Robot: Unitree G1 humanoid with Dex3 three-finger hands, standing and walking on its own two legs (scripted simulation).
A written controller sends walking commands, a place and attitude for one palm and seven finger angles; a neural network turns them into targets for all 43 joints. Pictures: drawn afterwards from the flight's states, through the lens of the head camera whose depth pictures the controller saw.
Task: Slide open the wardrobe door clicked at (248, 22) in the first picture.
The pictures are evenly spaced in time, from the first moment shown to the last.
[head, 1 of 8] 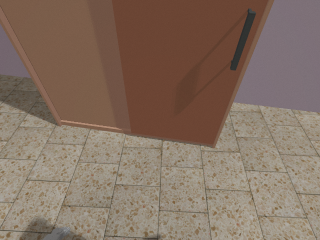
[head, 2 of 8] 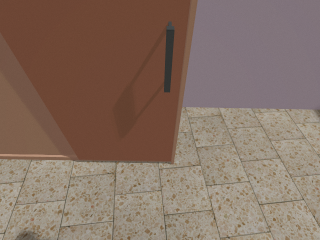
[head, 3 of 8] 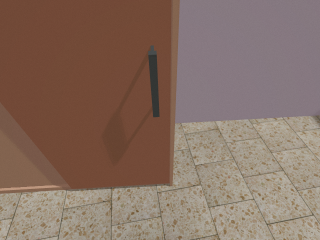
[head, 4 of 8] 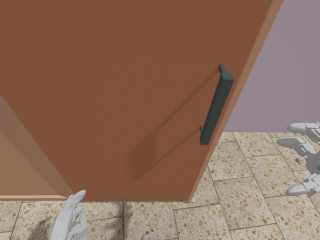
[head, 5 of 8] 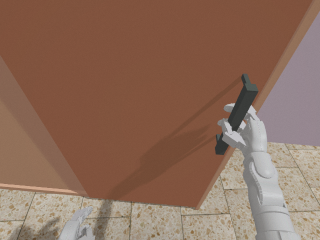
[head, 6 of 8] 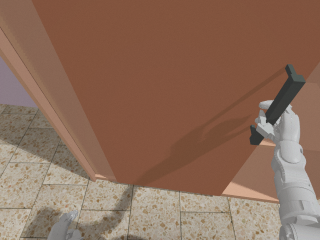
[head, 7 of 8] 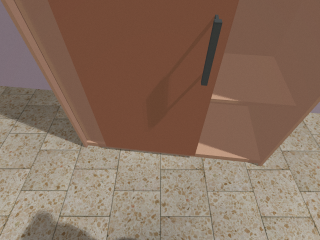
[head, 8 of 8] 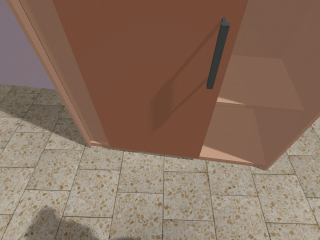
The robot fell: no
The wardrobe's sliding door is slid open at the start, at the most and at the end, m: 0.00 0.45 0.45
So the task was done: yes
